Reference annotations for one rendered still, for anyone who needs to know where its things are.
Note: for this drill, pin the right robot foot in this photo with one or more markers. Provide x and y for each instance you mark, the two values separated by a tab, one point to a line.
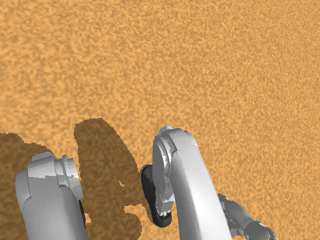
149	190

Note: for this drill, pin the right robot arm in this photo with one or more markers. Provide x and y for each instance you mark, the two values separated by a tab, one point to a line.
255	230

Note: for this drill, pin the right robot hand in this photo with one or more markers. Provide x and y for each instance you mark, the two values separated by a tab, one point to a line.
237	216

